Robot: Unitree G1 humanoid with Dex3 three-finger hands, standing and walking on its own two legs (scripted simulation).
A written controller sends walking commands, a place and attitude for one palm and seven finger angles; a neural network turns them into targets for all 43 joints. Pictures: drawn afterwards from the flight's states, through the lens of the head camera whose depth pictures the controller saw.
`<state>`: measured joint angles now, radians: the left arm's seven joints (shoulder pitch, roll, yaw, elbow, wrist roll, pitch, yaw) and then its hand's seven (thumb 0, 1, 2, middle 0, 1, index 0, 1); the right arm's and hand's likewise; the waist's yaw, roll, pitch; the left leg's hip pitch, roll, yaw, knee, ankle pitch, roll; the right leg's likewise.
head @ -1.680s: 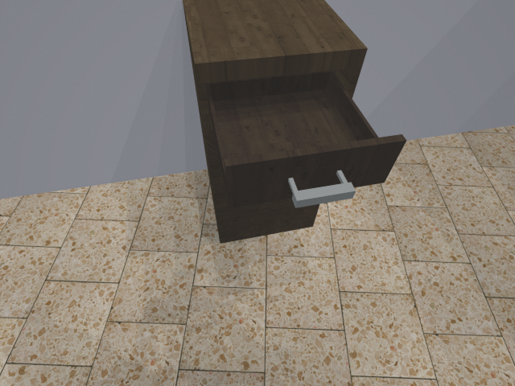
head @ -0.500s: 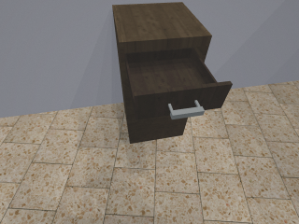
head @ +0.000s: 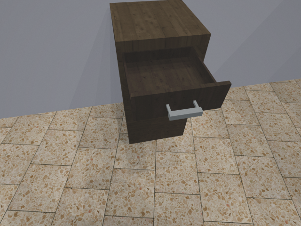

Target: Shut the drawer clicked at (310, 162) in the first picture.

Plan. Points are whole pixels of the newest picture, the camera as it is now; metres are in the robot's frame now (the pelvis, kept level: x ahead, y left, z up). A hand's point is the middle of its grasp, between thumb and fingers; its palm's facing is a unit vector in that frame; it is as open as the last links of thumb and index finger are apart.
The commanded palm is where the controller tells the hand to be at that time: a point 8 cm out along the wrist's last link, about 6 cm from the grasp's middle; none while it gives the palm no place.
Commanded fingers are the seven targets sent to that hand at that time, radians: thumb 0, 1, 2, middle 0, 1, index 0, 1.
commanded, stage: walk to a spot facing it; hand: left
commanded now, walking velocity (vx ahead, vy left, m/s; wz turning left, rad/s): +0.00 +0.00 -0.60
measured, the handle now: (183, 109) +0.54 -0.09 -0.05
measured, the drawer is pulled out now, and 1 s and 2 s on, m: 0.29 0.29 0.29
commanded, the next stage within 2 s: none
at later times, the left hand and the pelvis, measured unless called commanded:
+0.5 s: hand out of the picture +0.05 +0.14 -0.16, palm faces -0.15 -0.95 -0.28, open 7.4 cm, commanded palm none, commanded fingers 0.00 0.90 0.90 -0.20 -0.30 -0.20 -0.30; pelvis -0.01 -0.05 +0.00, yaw -14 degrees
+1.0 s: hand (89, 225) +0.15 +0.20 -0.19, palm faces -0.42 -0.87 -0.24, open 7.4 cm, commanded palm none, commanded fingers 0.00 0.90 0.90 -0.20 -0.30 -0.20 -0.30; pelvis -0.01 +0.03 -0.01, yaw -30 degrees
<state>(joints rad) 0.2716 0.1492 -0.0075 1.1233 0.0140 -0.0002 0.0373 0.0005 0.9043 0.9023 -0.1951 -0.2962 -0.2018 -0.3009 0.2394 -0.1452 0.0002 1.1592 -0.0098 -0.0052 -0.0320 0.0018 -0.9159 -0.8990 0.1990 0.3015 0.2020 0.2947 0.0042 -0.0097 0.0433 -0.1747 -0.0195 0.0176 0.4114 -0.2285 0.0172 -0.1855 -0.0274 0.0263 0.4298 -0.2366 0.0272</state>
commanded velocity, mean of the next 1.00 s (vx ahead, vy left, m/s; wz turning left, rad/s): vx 0.00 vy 0.00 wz -0.60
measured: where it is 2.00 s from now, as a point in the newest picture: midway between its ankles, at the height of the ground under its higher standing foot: outside the picture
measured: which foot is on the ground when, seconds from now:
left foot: down 0.00-0.32, up 0.34-0.94, down 0.96-1.00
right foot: down 0.00-0.96, up 0.98-1.00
